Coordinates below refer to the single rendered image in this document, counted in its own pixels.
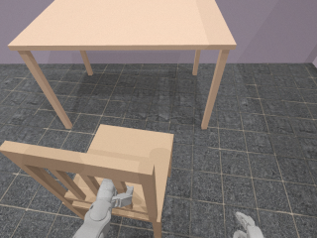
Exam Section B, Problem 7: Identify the left robot hand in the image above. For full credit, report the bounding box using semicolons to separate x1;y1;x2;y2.
95;178;134;209

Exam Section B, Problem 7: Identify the chair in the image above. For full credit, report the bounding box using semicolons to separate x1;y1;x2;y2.
0;124;174;238

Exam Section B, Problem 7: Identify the table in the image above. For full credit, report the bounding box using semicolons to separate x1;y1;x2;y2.
8;0;237;130

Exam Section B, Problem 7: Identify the left robot forearm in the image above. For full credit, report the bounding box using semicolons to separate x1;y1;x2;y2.
72;200;112;238

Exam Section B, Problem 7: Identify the right robot hand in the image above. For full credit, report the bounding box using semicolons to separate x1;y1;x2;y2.
233;211;264;238

